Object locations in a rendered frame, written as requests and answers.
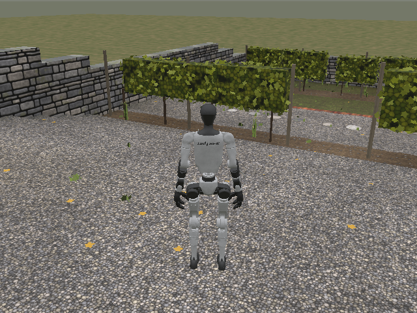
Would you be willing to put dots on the left robot shin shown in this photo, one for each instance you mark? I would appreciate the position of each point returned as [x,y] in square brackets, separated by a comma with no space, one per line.
[193,237]

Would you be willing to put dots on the robot right upper arm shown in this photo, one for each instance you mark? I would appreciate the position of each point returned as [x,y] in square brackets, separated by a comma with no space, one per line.
[231,149]

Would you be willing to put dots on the right robot forearm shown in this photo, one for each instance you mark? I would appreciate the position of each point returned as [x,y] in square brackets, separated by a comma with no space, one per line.
[236,178]

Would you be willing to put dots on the robot left thigh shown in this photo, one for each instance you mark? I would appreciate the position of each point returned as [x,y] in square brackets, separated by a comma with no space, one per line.
[192,191]

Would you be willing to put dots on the left robot hand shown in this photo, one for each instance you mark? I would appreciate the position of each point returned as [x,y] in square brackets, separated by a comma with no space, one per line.
[178,200]

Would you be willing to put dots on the left robot forearm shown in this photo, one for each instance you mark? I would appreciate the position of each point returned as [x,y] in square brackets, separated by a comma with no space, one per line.
[180,178]

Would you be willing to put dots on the robot left upper arm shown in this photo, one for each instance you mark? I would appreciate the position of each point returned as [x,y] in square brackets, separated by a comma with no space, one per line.
[185,149]

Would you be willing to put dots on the right robot hand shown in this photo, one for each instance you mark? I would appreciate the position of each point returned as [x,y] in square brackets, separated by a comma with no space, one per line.
[238,200]

